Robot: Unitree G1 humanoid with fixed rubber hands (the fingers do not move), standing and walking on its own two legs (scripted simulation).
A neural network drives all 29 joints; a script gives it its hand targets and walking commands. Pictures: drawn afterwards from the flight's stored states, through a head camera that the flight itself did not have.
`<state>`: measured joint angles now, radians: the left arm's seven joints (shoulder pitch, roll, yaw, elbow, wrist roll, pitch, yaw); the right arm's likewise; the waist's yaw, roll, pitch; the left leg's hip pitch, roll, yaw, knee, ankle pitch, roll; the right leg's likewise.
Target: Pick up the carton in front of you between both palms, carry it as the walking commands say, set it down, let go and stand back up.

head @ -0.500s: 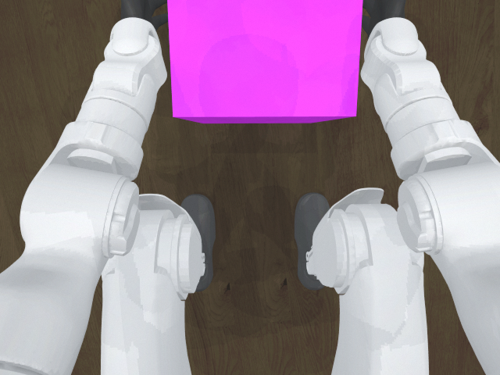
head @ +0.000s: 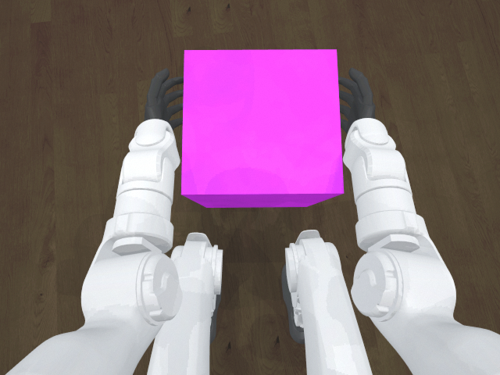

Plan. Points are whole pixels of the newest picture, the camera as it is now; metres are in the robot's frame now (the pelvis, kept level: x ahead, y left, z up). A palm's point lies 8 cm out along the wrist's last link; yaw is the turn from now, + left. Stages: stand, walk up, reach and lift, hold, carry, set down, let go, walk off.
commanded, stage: reach and lift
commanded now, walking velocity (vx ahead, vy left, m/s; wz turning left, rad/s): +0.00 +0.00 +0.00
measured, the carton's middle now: (258, 145) +0.47 -0.01 -0.13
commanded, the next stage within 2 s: none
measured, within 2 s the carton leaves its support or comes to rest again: neither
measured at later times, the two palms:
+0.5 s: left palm (108, 96) +0.44 +0.14 +0.10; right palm (413, 92) +0.44 -0.16 +0.10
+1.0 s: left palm out of the picture +0.41 +0.15 +0.26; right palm out of the picture +0.41 -0.15 +0.26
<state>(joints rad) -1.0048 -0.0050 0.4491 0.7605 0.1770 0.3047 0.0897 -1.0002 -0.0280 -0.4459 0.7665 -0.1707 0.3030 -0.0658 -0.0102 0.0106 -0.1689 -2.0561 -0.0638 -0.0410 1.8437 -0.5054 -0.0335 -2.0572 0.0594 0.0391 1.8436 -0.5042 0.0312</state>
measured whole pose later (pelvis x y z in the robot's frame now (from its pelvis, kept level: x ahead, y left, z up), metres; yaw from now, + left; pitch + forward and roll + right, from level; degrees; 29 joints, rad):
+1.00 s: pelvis +0.09 +0.00 +0.27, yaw +0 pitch +12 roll +0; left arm -0.34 -0.14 0.31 0.51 0.20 0.40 0.04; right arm -0.35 0.14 -0.31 0.52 -0.20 0.39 -0.04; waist 0.00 0.00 -0.15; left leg -0.66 -0.03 -0.06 0.81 -0.36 -0.01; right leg -0.67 0.03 0.06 0.82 -0.35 0.00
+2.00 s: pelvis +0.10 +0.00 +0.31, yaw +0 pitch -5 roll +0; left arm -0.29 -0.16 0.26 0.32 0.29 0.66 -0.01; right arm -0.29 0.16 -0.26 0.32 -0.29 0.66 0.01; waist 0.00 0.00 0.02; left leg -0.09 -0.02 -0.07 0.38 -0.20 0.00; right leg -0.09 0.02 0.07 0.39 -0.20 0.00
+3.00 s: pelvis +0.09 +0.00 +0.31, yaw +0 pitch -8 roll +0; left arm -0.30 -0.16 0.25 0.25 0.29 0.75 -0.02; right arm -0.30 0.16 -0.25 0.24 -0.29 0.75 0.01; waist 0.00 0.00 0.04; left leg -0.04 -0.02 -0.07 0.37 -0.19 0.00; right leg -0.04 0.02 0.07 0.38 -0.19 0.00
